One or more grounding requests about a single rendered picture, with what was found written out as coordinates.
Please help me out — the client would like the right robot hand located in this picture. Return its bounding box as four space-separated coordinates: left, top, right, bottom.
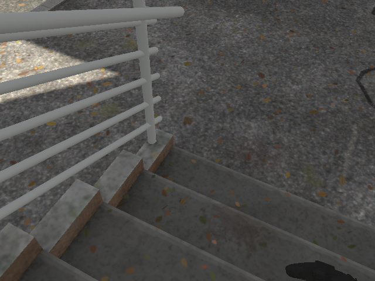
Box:
285 261 357 281

